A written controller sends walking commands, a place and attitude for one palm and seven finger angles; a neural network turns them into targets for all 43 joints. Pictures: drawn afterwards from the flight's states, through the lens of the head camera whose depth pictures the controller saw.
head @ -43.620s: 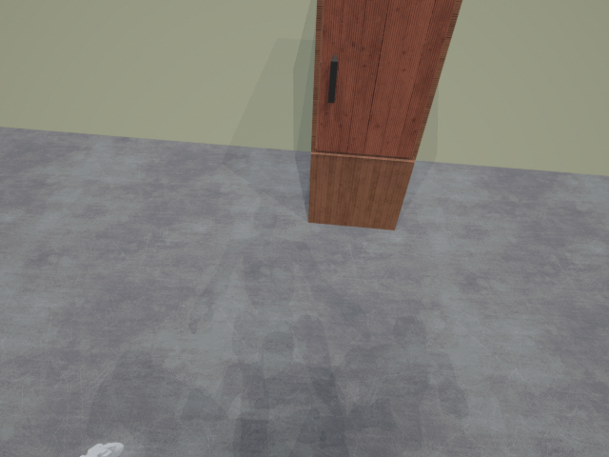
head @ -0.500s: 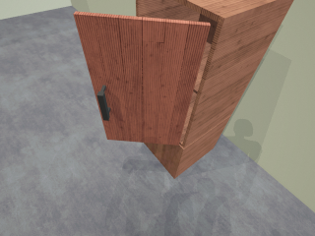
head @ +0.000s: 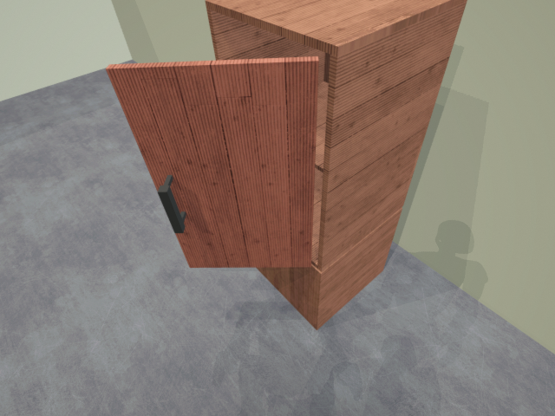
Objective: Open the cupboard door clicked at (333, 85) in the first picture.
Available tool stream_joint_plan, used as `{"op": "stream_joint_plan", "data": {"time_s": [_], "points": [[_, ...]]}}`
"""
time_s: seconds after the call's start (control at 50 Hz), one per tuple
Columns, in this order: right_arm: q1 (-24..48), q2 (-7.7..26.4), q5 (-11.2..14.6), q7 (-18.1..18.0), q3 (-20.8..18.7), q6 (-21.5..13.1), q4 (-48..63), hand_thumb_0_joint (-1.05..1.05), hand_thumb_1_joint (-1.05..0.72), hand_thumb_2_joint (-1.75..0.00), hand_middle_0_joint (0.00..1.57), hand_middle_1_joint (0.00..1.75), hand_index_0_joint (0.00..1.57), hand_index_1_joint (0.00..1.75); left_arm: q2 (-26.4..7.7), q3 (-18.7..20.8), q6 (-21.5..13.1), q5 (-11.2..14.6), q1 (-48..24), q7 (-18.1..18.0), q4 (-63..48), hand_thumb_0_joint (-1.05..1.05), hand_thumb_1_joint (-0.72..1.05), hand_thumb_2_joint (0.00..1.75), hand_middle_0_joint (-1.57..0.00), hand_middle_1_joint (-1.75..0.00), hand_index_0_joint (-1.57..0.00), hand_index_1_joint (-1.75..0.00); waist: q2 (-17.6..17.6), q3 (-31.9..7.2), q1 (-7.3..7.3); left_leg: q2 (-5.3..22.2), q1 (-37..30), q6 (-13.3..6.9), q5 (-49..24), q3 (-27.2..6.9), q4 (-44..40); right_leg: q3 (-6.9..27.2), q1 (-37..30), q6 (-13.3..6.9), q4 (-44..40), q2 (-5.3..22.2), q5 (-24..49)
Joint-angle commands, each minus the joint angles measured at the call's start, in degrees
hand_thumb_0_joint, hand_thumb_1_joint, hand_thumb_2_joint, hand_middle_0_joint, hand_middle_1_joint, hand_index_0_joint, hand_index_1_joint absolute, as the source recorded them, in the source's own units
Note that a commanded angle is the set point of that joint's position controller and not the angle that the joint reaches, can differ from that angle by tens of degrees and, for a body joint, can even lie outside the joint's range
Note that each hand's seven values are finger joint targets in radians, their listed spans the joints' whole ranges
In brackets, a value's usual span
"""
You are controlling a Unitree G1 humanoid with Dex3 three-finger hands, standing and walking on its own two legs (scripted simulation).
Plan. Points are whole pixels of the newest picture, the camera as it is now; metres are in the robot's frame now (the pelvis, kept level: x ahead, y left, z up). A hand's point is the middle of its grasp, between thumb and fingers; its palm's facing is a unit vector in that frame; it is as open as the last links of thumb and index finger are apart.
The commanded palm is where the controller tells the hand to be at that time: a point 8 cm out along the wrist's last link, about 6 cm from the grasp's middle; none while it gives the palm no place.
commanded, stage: come to a stop and stand still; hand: left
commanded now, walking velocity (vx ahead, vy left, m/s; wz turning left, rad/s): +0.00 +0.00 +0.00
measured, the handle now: (174, 204) +0.56 +0.27 -0.05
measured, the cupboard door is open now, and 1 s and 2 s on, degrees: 48 48 48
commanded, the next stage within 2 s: look again from close up in 0.34 s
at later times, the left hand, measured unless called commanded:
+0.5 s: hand out of the picture -0.01 +0.15 -0.17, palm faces +0.01 -0.98 -0.19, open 7.3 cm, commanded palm none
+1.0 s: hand out of the picture +0.01 +0.17 -0.17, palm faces +0.02 -0.98 -0.19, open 7.3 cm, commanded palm none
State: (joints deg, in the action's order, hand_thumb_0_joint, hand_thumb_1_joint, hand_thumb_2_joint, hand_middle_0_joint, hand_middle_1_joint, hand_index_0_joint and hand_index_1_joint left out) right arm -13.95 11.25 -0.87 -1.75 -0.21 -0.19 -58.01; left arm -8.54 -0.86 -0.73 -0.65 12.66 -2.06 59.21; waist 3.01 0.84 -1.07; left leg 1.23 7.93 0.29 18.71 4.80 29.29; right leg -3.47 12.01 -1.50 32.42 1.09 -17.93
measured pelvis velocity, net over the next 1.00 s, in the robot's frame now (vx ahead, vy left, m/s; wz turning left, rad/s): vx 0.01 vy -0.01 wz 0.00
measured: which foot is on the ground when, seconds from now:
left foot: down 0.00-1.00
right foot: down 0.00-1.00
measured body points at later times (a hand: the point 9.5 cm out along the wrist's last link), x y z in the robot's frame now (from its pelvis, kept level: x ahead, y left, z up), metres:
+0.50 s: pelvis +0.00 -0.02 +0.01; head +0.01 -0.02 +0.46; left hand -0.01 +0.20 -0.15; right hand -0.04 -0.23 -0.16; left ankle -0.03 +0.12 -0.73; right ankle +0.00 -0.10 -0.73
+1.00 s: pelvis +0.01 -0.01 +0.01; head +0.02 -0.01 +0.46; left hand +0.01 +0.22 -0.15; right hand +0.01 -0.22 -0.15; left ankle -0.03 +0.12 -0.73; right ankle +0.00 -0.10 -0.73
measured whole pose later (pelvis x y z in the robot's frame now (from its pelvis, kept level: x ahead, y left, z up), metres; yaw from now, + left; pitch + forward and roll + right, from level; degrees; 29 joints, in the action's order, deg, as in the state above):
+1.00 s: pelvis +0.01 -0.01 +0.01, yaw +0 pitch -1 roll +0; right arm -15.6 8.2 -0.7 -2.1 0.8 -1.5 -65.2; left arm -9.2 -0.4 -1.0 -0.8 15.4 -1.7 64.2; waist -0.3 1.8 0.3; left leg 2.1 6.6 0.9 16.2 4.7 24.1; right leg -3.7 10.2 -2.0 26.3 -0.2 -15.0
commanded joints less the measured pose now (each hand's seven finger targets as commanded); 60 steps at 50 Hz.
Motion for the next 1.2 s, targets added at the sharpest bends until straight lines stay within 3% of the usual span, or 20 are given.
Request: {"op": "stream_joint_plan", "data": {"time_s": [0.0,0.04,0.1,0.2,0.32,0.4,0.52,0.58,0.76,0.96,1.02,1.06,1.18], "points": [[-3.9,3.3,-0.3,0.6,-0.3,-0.5,1.4,0.00,-0.90,-0.90,0.20,0.30,0.20,0.30,-8.9,1.6,-0.6,0.1,1.7,0.1,-2.5,0.00,0.90,0.90,-0.20,-0.30,-0.20,-0.30,-6.4,6.5,0.17,3.1,4.0,-1.6,-3.0,-4.0,-6.8,9.2,4.9,-2.0,-13.2,5.9,-0.1],[-4.3,3.6,-0.4,0.7,-0.2,-0.4,0.9,0.00,-0.90,-0.90,0.20,0.30,0.20,0.30,-9.1,1.7,-0.4,0.2,1.8,0.3,-2.6,0.00,0.90,0.90,-0.20,-0.30,-0.20,-0.30,-6.0,6.5,0.19,2.9,3.7,-1.7,-1.8,-3.8,-7.0,9.9,6.1,-2.1,-14.8,5.6,-5.8],[-5.5,3.5,-0.4,0.8,-0.1,-0.4,0.0,0.00,-0.90,-0.90,0.20,0.30,0.20,0.30,-9.3,1.9,-0.4,0.2,2.2,0.4,-2.5,0.00,0.90,0.90,-0.20,-0.30,-0.20,-0.30,-4.9,4.9,0.25,2.7,3.8,-1.7,-1.0,-3.4,-6.9,10.3,5.3,-2.1,-16.1,5.8,-8.6],[-7.0,3.0,-0.3,0.7,0.2,-0.8,-1.7,0.00,-0.90,-0.90,0.20,0.30,0.20,0.30,-8.9,1.8,-0.7,0.3,3.0,0.5,-1.5,0.00,0.90,0.90,-0.20,-0.30,-0.20,-0.30,-4.0,3.3,0.37,3.3,4.3,-1.6,-2.5,-3.8,-7.7,9.6,2.9,-2.1,-15.7,5.6,-4.7],[-8.2,2.2,0.0,0.3,0.5,-1.5,-4.2,0.00,-0.90,-0.90,0.20,0.30,0.20,0.30,-7.7,1.5,-1.4,0.5,5.0,0.4,1.0,0.00,0.90,0.90,-0.20,-0.30,-0.20,-0.30,-3.7,1.1,0.76,4.2,3.7,-1.2,-7.5,-3.9,-8.1,8.3,-1.4,-2.1,-13.1,5.6,8.4],[-8.9,1.9,0.1,0.0,0.6,-1.6,-5.5,0.00,-0.90,-0.90,0.20,0.30,0.20,0.30,-7.0,1.3,-1.4,0.5,5.9,0.3,2.2,0.00,0.90,0.90,-0.20,-0.30,-0.20,-0.30,-3.0,1.4,0.87,4.7,3.6,-1.1,-8.9,-3.9,-8.4,7.4,-2.0,-1.9,-12.1,5.5,11.7],[-8.7,1.3,0.2,-0.3,0.6,-1.7,-6.3,0.00,-0.90,-0.90,0.20,0.30,0.20,0.30,-6.1,1.1,-1.3,0.4,6.6,0.1,3.4,0.00,0.90,0.90,-0.20,-0.30,-0.20,-0.30,-2.4,1.8,1.04,5.1,3.0,-1.2,-10.4,-3.9,-8.6,6.7,-2.2,-1.7,-11.2,5.4,14.3],[-8.0,1.2,0.2,-0.4,0.5,-1.6,-6.4,0.00,-0.90,-0.90,0.20,0.30,0.20,0.30,-5.7,1.0,-1.2,0.3,6.6,0.1,3.6,0.00,0.90,0.90,-0.20,-0.30,-0.20,-0.30,-2.2,3.8,1.06,5.2,3.5,-1.2,-9.8,-4.0,-8.9,6.7,-0.9,-1.6,-11.3,5.0,13.6],[-6.9,1.4,0.2,-0.5,0.1,-1.9,-6.2,0.00,-0.90,-0.90,0.20,0.30,0.20,0.30,-5.8,1.3,-1.3,0.0,6.4,0.0,3.5,0.00,0.90,0.90,-0.20,-0.30,-0.20,-0.30,-4.0,2.5,1.10,5.6,1.6,-1.6,-13.7,-4.3,-9.0,6.1,-1.8,-1.3,-10.2,5.1,18.3],[-5.7,2.1,0.1,-0.5,0.0,-1.9,-6.1,0.00,-0.90,-0.90,0.20,0.30,0.20,0.30,-6.6,1.5,-1.2,0.1,5.9,0.1,3.1,0.00,0.90,0.90,-0.20,-0.30,-0.20,-0.30,-2.6,2.5,1.26,5.6,1.2,-1.6,-13.1,-4.4,-9.4,6.3,-1.9,-1.4,-10.6,5.4,17.2],[-5.3,3.4,0.1,-0.5,-0.2,-1.9,-5.8,0.00,-0.90,-0.90,0.20,0.30,0.20,0.30,-7.7,1.7,-1.3,0.1,5.5,0.1,2.9,0.00,0.90,0.90,-0.20,-0.30,-0.20,-0.30,-2.4,2.1,1.40,5.3,1.5,-1.6,-12.7,-4.4,-9.1,6.8,-2.4,-1.6,-10.7,5.9,17.6],[-5.4,2.5,0.1,-0.3,-0.3,-1.6,-5.6,0.00,-0.90,-0.90,0.20,0.30,0.20,0.30,-7.7,1.9,-1.2,0.0,5.5,0.0,2.5,0.00,0.90,0.90,-0.20,-0.30,-0.20,-0.30,-2.7,2.3,1.60,4.9,2.4,-1.3,-12.4,-4.0,-8.4,7.5,-2.8,-2.0,-10.4,7.0,19.1],[-5.7,2.1,0.0,0.1,-0.7,-0.1,-3.7,0.00,-0.90,-0.90,0.20,0.30,0.20,0.30,-9.8,3.3,-0.4,-0.2,5.9,-0.5,1.3,0.00,0.90,0.90,-0.20,-0.30,-0.20,-0.30,-6.2,2.2,2.00,2.7,6.1,-0.2,-6.2,-2.1,-4.0,12.5,-2.2,-4.5,-11.2,12.0,14.2]]}}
